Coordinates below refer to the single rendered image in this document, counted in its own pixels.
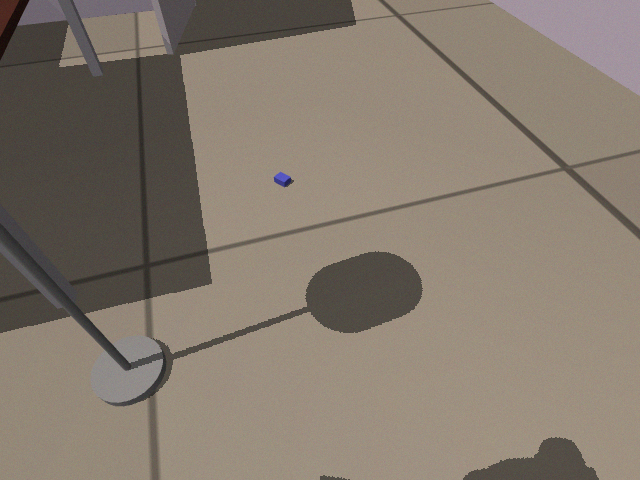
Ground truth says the small box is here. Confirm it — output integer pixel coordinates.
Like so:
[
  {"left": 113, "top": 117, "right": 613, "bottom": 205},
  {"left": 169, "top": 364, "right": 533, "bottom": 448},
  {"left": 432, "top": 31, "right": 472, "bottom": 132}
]
[{"left": 274, "top": 172, "right": 291, "bottom": 187}]

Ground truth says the table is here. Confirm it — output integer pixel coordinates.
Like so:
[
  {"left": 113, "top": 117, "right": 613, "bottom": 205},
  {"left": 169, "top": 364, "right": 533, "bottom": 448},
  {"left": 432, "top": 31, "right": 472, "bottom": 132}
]
[{"left": 0, "top": 0, "right": 104, "bottom": 309}]

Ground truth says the floor lamp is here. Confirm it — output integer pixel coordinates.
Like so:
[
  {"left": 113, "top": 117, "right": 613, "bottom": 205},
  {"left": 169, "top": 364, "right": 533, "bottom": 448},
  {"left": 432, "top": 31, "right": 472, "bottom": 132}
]
[{"left": 0, "top": 223, "right": 166, "bottom": 406}]

